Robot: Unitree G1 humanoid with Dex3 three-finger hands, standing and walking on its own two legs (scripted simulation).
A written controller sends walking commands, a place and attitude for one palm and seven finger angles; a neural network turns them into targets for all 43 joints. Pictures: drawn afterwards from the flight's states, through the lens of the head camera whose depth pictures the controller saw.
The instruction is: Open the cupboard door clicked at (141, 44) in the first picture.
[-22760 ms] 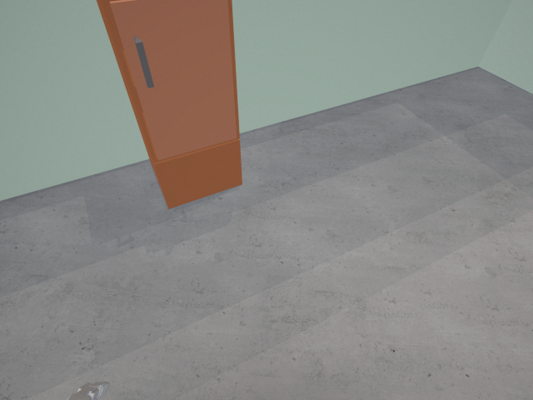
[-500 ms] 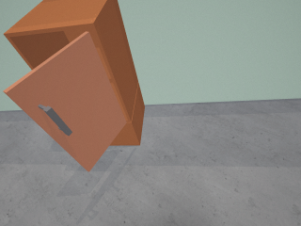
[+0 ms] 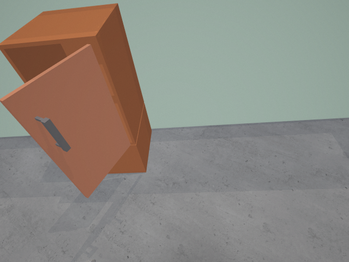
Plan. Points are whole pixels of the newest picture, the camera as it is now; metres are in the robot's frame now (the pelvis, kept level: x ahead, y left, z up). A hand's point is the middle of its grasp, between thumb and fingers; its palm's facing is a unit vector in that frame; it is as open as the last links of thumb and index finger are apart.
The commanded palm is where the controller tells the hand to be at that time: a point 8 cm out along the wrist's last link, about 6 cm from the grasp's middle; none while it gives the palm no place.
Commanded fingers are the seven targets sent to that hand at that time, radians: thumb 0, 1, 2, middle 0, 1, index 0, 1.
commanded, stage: relax the arm and regain balance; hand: left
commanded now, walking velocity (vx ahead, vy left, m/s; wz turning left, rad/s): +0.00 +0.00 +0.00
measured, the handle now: (53, 134) +0.52 +0.44 -0.01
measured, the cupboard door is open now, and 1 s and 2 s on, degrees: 64 64 64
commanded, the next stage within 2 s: stand and wait in 0.90 s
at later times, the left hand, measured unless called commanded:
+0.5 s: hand out of the picture +0.08 +0.12 -0.15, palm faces +0.09 -0.97 -0.24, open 16.2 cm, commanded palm none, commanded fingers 0.00 -0.50 0.30 -0.15 -0.30 -0.15 -0.30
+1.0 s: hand out of the picture +0.08 +0.06 -0.14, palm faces +0.16 -0.97 -0.17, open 16.2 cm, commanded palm none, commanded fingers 0.00 -0.50 0.30 -0.15 -0.30 -0.15 -0.30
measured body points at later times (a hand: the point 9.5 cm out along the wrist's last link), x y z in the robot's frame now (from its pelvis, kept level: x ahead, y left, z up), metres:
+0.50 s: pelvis -0.04 -0.07 -0.01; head -0.03 -0.11 +0.44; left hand +0.07 +0.17 -0.13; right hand -0.10 -0.30 -0.18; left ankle -0.08 +0.08 -0.73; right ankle -0.04 -0.14 -0.70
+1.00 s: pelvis -0.03 -0.10 +0.01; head -0.03 -0.11 +0.46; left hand +0.07 +0.12 -0.13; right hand -0.02 -0.33 -0.15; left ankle -0.06 +0.03 -0.73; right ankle -0.03 -0.15 -0.73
